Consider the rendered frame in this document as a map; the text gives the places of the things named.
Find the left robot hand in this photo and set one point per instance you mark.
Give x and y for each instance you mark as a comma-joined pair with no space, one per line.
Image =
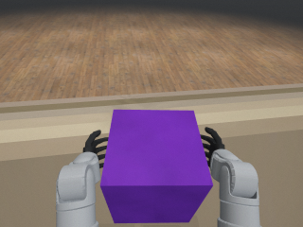
91,143

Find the right robot hand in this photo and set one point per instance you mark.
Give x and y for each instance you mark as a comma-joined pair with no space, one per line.
215,143

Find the right robot forearm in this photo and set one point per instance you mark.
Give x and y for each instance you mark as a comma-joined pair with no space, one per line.
238,190

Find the carton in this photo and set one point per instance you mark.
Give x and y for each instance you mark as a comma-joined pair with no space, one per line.
155,169

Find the left robot forearm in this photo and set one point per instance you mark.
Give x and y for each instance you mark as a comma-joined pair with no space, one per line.
76,192

